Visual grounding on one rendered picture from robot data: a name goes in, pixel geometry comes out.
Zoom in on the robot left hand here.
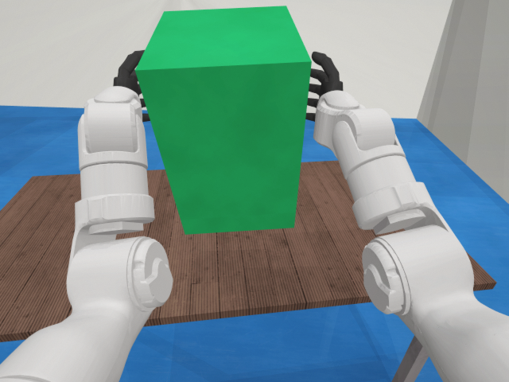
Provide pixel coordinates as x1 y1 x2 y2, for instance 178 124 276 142
113 50 150 122

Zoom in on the carton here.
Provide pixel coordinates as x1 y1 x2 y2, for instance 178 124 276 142
135 6 312 235

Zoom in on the table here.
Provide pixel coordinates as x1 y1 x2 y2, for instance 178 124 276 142
0 161 497 382

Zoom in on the robot right upper arm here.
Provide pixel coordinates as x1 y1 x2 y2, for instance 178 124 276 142
362 224 509 382

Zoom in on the robot right forearm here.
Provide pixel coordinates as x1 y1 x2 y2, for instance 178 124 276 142
313 91 474 286

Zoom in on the robot right hand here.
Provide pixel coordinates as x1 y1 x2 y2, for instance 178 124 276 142
305 52 343 122

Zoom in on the robot left forearm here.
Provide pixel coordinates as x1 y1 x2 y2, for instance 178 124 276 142
67 86 155 304

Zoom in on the robot left upper arm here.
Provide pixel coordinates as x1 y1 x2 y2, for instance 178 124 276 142
0 236 173 382

